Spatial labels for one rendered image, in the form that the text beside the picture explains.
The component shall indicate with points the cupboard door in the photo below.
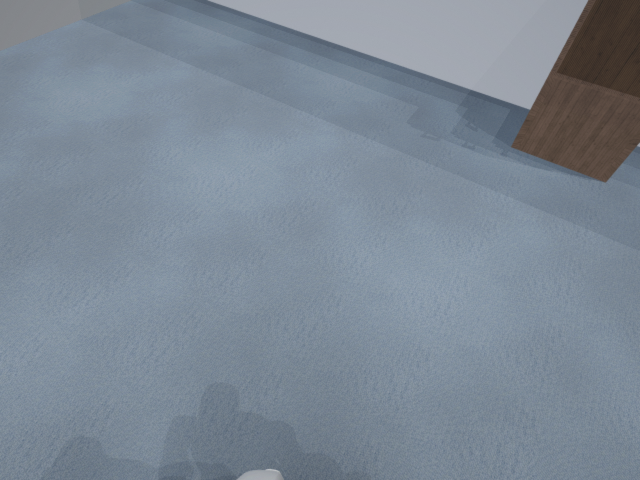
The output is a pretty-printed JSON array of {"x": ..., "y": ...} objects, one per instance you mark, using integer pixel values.
[{"x": 606, "y": 50}]

